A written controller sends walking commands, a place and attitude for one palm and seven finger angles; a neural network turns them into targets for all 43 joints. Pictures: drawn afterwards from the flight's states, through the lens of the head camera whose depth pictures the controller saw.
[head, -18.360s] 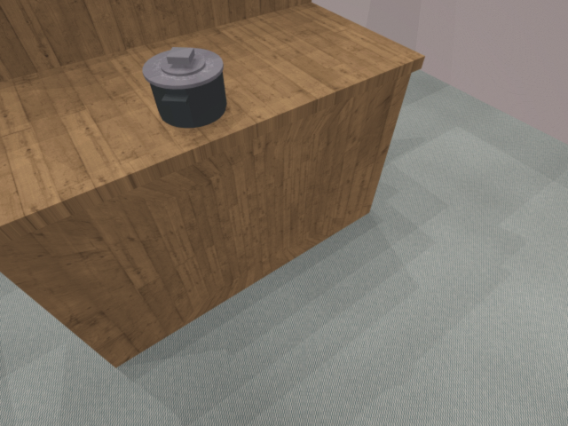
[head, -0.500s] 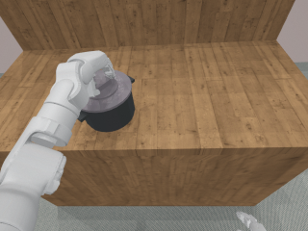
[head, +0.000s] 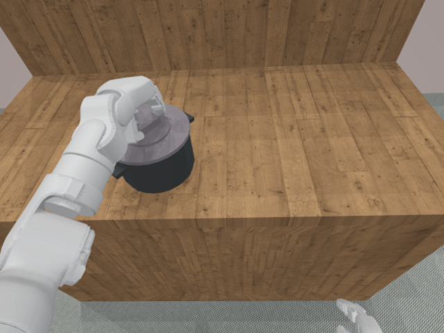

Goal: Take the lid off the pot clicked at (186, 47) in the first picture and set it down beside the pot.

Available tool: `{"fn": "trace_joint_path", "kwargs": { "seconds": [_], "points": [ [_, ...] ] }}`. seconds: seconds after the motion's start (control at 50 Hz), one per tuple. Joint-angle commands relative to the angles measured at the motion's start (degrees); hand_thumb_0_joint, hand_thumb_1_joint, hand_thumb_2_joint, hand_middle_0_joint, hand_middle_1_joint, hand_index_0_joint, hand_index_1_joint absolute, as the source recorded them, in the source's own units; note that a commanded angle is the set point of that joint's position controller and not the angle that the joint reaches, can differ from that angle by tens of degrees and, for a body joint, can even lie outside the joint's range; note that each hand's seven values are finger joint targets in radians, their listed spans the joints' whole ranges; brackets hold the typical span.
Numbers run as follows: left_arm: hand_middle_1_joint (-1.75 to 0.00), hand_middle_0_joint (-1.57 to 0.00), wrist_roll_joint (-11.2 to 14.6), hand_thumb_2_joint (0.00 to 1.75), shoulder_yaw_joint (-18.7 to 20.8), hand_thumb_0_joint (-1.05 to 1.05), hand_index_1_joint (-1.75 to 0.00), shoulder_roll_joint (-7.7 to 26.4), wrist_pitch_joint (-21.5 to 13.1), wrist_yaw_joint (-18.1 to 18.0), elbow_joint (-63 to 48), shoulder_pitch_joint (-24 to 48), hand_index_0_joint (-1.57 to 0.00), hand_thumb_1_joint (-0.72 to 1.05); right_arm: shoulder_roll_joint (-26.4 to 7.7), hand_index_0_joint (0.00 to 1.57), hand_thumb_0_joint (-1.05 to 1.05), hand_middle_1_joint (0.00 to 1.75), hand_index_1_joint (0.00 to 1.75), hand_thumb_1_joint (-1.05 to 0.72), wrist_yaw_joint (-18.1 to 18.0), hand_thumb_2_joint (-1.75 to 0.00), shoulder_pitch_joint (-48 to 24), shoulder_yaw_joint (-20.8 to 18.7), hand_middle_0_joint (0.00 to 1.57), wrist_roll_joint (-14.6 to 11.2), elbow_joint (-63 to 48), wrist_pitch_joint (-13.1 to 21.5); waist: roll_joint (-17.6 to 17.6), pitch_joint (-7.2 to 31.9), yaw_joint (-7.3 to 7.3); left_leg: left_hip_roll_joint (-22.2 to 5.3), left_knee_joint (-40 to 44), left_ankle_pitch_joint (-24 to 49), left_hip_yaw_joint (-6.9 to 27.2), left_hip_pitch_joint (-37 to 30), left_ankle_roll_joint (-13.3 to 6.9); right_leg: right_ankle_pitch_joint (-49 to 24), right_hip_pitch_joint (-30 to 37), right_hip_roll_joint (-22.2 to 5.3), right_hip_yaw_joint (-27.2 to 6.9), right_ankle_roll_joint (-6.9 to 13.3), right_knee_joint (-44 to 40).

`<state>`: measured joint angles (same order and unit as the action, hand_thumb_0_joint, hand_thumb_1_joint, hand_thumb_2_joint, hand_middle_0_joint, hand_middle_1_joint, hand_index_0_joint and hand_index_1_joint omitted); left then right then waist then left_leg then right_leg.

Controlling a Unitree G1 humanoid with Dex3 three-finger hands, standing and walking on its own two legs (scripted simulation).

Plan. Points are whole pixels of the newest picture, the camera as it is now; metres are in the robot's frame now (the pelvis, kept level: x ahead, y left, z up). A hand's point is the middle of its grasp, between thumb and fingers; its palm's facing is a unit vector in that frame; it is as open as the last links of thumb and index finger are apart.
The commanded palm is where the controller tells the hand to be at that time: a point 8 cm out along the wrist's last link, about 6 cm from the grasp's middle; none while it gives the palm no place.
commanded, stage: lower the open fingers around the knob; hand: left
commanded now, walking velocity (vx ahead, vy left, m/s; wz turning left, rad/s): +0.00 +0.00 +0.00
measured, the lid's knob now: (143, 121) +0.48 +0.16 +0.13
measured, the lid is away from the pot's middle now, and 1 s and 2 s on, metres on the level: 0.00 0.00 0.01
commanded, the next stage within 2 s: close the fingers and squeeze the knob in 0.18 s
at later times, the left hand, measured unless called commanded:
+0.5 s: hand (138, 125) +0.44 +0.16 +0.16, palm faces -0.31 -0.06 -0.95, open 9.9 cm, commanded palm +0.43 +0.16 +0.21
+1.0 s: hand (140, 126) +0.44 +0.15 +0.15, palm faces -0.31 -0.08 -0.95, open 8.1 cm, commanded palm +0.43 +0.15 +0.21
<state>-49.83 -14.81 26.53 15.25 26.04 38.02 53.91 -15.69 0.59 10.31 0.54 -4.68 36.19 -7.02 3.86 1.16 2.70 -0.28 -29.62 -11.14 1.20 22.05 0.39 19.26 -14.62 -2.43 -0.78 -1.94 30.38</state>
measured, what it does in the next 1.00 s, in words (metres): stands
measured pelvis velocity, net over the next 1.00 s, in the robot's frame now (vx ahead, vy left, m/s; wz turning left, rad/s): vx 0.00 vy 0.00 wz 0.01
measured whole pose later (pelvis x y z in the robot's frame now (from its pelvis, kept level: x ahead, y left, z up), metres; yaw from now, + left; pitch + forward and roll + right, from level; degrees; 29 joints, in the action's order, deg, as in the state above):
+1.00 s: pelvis +0.00 +0.00 +0.00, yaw +0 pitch +3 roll +0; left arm -49.3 -16.0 25.8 17.0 26.1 34.5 52.0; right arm -15.6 0.8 9.4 0.5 -4.5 36.4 -7.1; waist 4.3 0.8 2.1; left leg -0.2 -29.4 -11.3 1.6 21.6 0.5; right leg 19.4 -14.0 -2.4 -0.4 -1.8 30.0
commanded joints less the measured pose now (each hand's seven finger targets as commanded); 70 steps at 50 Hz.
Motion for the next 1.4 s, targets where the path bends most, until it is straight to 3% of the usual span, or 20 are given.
{"fn": "trace_joint_path", "kwargs": {
  "seconds": [0.0, 0.04, 0.08, 0.26, 0.28, 0.58, 0.6, 0.66, 0.7, 0.72, 0.76, 0.82, 0.84, 0.9, 0.94, 1.0, 1.14, 1.18, 1.28, 1.38],
  "points": [
    [-0.08, -0.86, -0.80, 1.59, 3.20, 0.00, -0.08, 9.21, 0.37, -1.67, -7.86, 25.07, -0.86, -0.34, -6.18, 0.20, 0.00, 0.30, 0.30, -0.90, -0.29, -0.90, -4.63, -2.08, 0.20, -0.09, -7.65, 2.33, -4.68, 18.04, 0.30, 3.03, 1.42, 9.58, -1.73, -17.18, -4.08, -18.85, -3.56, 4.16, 5.06, 3.28, -4.09],
    [-0.08, -0.86, -0.93, 1.59, 6.95, 0.00, -0.08, 13.84, 0.11, -2.10, -9.67, 26.16, -0.86, -0.34, -6.63, 0.20, 0.00, 0.30, 0.30, -0.90, -0.39, -0.90, -4.04, -2.20, 0.20, 0.16, -7.46, 2.38, -5.35, 20.67, -0.27, 2.97, 1.20, 10.62, -1.53, -17.73, -4.23, -20.47, -1.45, 4.09, 4.70, 3.32, -3.83],
    [-0.08, -0.86, -0.84, 1.59, 4.84, 0.00, -0.08, 11.39, 0.45, -1.88, -7.32, 25.90, -0.86, -0.34, -6.35, 0.20, 0.00, 0.30, 0.30, -0.90, -0.59, -0.90, -4.26, -1.94, 0.20, 0.00, -7.24, 2.47, -6.13, 18.42, 0.21, 3.13, 1.36, 9.66, -1.75, -16.54, -4.14, -20.30, -2.36, 4.01, 4.95, 3.16, -3.96],
    [-0.08, -0.86, -0.97, 1.59, 3.36, 0.00, -0.08, 9.34, 0.32, -2.01, -9.11, 26.08, -0.86, -0.34, -6.23, 0.20, 0.00, 0.30, 0.30, -0.90, -0.22, -0.90, -4.76, -1.97, 0.20, 0.11, -7.60, 2.16, -4.50, 19.02, 0.19, 2.95, 1.26, 10.01, -1.37, -17.51, -3.95, -19.49, -3.04, 4.21, 5.15, 3.48, -3.77],
    [-0.42, -0.65, -0.81, 1.16, 3.93, 0.00, -0.42, 9.74, 0.46, -2.07, -9.96, 25.84, -0.65, -0.17, -6.09, 0.20, 0.00, 0.30, 0.30, -0.90, -0.24, -0.90, -4.86, -2.09, 0.20, 0.07, -7.67, 2.27, -4.52, 19.71, 0.00, 2.96, 1.29, 10.34, -1.41, -18.00, -4.05, -19.85, -2.61, 4.09, 4.97, 3.44, -3.84],
    [-0.76, -0.62, -0.43, 1.12, 3.24, 0.00, -0.76, 8.96, 0.75, -1.40, -9.57, 26.51, -0.62, -0.01, -6.08, 0.20, 0.00, 0.30, 0.30, -0.90, -0.41, -0.90, -4.66, -2.04, 0.20, 0.30, -7.10, 2.68, -5.35, 19.68, 0.20, 3.39, 1.10, 11.41, -1.41, -18.25, -4.29, -22.08, -2.11, 4.14, 4.92, 3.28, -3.93],
    [-0.78, -0.62, -0.44, 1.11, 3.68, 0.00, -0.78, 9.50, 0.90, -1.41, -7.37, 26.06, -0.62, 0.00, -6.21, 0.20, 0.00, 0.30, 0.30, -0.90, -0.50, -0.90, -4.58, -1.92, 0.20, 0.15, -6.74, 2.52, -6.41, 18.03, 0.26, 3.35, 1.40, 9.96, -1.35, -16.99, -4.20, -20.73, -2.63, 4.21, 5.12, 3.24, -4.11],
    [-0.82, -0.63, -0.78, 1.09, 6.28, 0.00, -0.82, 12.46, 0.37, -1.74, -10.47, 26.34, -0.63, 0.03, -6.37, 0.20, 0.00, 0.30, 0.30, -0.90, -0.47, -0.90, -4.54, -2.13, 0.20, 0.50, -7.32, 2.90, -5.18, 21.33, -0.46, 3.42, 0.95, 12.33, -1.17, -18.54, -4.41, -23.20, -0.59, 4.13, 4.77, 3.40, -3.61],
    [-0.84, -0.63, -0.54, 1.08, 2.64, 0.00, -0.84, 8.14, 0.70, -1.52, -9.59, 25.75, -0.63, 0.06, -5.97, 0.20, 0.00, 0.30, 0.30, -0.90, -0.32, -0.90, -4.88, -1.91, 0.20, 0.14, -7.25, 2.62, -4.74, 18.92, 0.11, 3.32, 1.33, 11.67, -1.23, -17.93, -4.09, -21.80, -2.32, 4.19, 5.13, 3.37, -3.82],
    [-0.85, -0.64, 0.21, 1.07, 2.25, 0.00, -0.85, 7.21, 0.57, -1.52, -11.34, 25.81, -0.64, 0.07, -6.26, 0.20, 0.00, 0.30, 0.30, -0.90, -0.18, -0.90, -4.75, -2.35, 0.20, 0.28, -7.32, 2.49, -4.47, 19.60, 0.37, 3.22, 0.88, 12.54, -1.23, -18.61, -4.35, -22.54, -2.12, 4.02, 5.18, 3.51, -4.06],
    [-0.87, -0.64, -0.89, 1.06, 7.05, 0.00, -0.87, 13.27, 0.50, -1.96, -10.67, 24.46, -0.64, 0.09, -6.47, 0.20, 0.00, 0.30, 0.30, -0.90, -0.28, -0.90, -4.77, -2.01, 0.20, 0.32, -7.55, 2.76, -5.62, 21.47, -0.76, 3.28, 0.82, 13.71, -1.21, -18.53, -4.34, -24.25, -0.09, 4.21, 4.66, 3.39, -3.41],
    [-0.90, -0.66, 0.14, 1.03, 3.83, 0.00, -0.90, 8.94, 0.68, -1.76, -14.01, 24.88, -0.66, 0.13, -6.30, 0.20, 0.00, 0.30, 0.30, -0.90, -0.02, -0.90, -5.27, -2.41, 0.20, 0.27, -7.92, 2.65, -4.79, 21.25, -0.11, 3.21, 0.46, 14.44, -1.17, -19.26, -4.44, -24.53, -0.81, 3.99, 4.93, 3.48, -3.71],
    [-0.91, -0.66, -0.61, 1.02, 5.82, 0.00, -0.91, 11.80, 0.58, -2.02, -16.14, 25.97, -0.66, 0.15, -6.13, 0.20, 0.00, 0.30, 0.30, -0.90, 0.08, -0.90, -5.25, -2.33, 0.20, 0.40, -8.01, 2.72, -3.44, 23.22, -0.67, 3.08, 0.68, 15.47, -1.16, -20.46, -4.22, -24.90, 0.01, 4.12, 4.64, 3.42, -3.34],
    [-0.93, -0.68, -0.56, 0.99, 3.60, 0.00, -0.93, 9.16, 1.26, -1.94, -12.72, 24.96, -0.68, 0.19, -5.97, 0.20, 0.00, 0.30, 0.30, -0.90, -0.04, -0.90, -5.54, -1.99, 0.20, 0.13, -7.65, 2.51, -5.27, 19.31, -0.08, 3.11, 1.16, 12.50, -1.34, -18.32, -4.04, -22.78, -1.81, 4.31, 5.15, 3.29, -3.81],
    [-0.95, -0.69, -0.58, 0.97, 4.95, 0.00, -0.95, 10.77, 1.22, -2.10, -12.80, 24.53, -0.69, 0.21, -6.11, 0.20, 0.00, 0.30, 0.30, -0.90, -0.23, -0.90, -5.30, -2.08, 0.20, 0.19, -7.47, 2.50, -5.98, 20.80, -0.27, 3.11, 0.83, 13.41, -1.38, -18.66, -4.23, -23.56, -0.86, 4.29, 4.93, 3.26, -3.61],
    [-0.92, -0.66, -0.86, 1.00, 2.73, 0.00, -0.94, 8.28, 1.59, -1.94, -10.33, 25.50, -0.71, 0.21, -5.93, 0.20, 0.00, 0.30, 0.30, -0.90, -0.43, -0.90, -5.58, -1.90, 0.20, 0.05, -7.15, 2.38, -6.11, 18.66, 0.19, 3.25, 0.98, 11.35, -1.56, -17.85, -4.16, -21.74, -2.70, 4.32, 5.11, 3.27, -3.97],
    [-0.88, -0.64, -0.93, 1.08, 4.88, 0.00, -0.94, 10.92, 1.17, -1.97, -11.99, 26.29, -0.74, 0.24, -5.96, 0.20, 0.00, 0.30, 0.30, -0.90, -0.37, -0.90, -5.37, -1.88, 0.20, 0.35, -7.30, 2.40, -5.65, 21.61, -0.23, 3.28, 0.70, 13.29, -1.36, -18.64, -4.21, -24.04, -0.53, 4.11, 4.75, 3.31, -3.52],
    [-0.88, -0.64, -0.97, 1.09, 2.67, 0.00, -0.95, 8.28, 1.30, -1.70, -12.42, 27.09, -0.75, 0.26, -5.71, 0.20, 0.00, 0.30, 0.30, -0.90, -0.26, -0.90, -5.74, -1.85, 0.20, 0.25, -7.51, 2.54, -4.71, 20.44, 0.00, 3.33, 0.71, 13.66, -1.22, -18.91, -4.13, -24.10, -1.68, 4.14, 4.99, 3.42, -3.44],
    [-0.88, -0.66, -0.79, 1.11, 2.59, 0.00, -0.96, 7.88, 1.31, -1.76, -16.43, 26.98, -0.78, 0.30, -5.58, 0.20, 0.00, 0.30, 0.30, -0.90, 0.15, -0.90, -5.96, -2.09, 0.20, 0.34, -7.88, 2.52, -4.25, 22.26, -0.19, 3.19, 0.61, 15.31, -0.77, -20.61, -4.10, -24.67, -1.28, 4.35, 5.08, 3.50, -3.31],
    [-0.88, -0.68, -0.70, 1.14, 5.45, 0.00, -0.97, 11.27, 1.34, -1.94, -16.69, 24.94, -0.80, 0.35, -5.77, 0.20, 0.00, 0.30, 0.30, -0.90, 0.09, -0.90, -6.18, -1.93, 0.20, 0.38, -7.96, 2.88, -4.86, 21.94, -0.80, 3.42, 0.52, 15.66, -1.08, -19.61, -4.24, -26.60, 0.37, 4.25, 4.84, 3.33, -3.22]
  ]
}}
